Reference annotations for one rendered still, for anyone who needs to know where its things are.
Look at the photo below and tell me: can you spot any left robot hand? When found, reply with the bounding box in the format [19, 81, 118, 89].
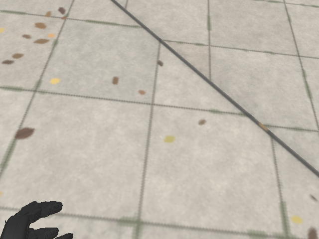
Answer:
[0, 201, 74, 239]

